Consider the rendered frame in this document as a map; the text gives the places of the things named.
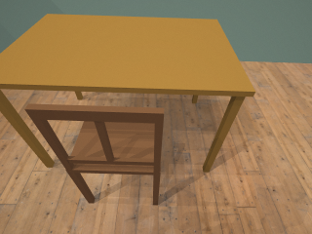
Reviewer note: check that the chair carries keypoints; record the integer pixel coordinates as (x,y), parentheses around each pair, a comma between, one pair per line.
(115,140)

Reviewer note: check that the table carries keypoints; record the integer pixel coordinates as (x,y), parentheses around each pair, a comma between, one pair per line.
(119,54)

